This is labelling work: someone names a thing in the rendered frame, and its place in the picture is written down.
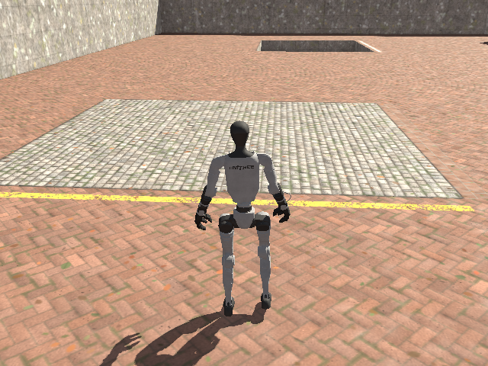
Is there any robot right hand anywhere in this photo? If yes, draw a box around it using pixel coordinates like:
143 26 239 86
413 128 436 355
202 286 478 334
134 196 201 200
273 207 291 223

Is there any robot left forearm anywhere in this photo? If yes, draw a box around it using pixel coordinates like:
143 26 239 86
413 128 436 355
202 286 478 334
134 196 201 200
197 186 212 216

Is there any robot left hand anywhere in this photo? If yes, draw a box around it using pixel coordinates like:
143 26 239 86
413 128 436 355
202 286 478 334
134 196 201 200
195 213 212 230

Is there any robot left foot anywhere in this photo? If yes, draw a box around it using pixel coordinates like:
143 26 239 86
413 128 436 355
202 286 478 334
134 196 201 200
223 297 235 316

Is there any robot right forearm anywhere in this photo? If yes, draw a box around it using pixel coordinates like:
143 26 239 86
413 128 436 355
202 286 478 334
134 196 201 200
273 183 288 210

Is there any robot left upper arm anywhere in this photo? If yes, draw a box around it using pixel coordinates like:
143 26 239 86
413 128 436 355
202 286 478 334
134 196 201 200
205 155 226 197

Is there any right robot thigh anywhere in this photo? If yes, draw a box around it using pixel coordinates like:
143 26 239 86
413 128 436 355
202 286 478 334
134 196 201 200
255 211 271 259

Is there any robot right upper arm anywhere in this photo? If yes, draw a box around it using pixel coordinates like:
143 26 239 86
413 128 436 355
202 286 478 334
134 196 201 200
257 153 280 194

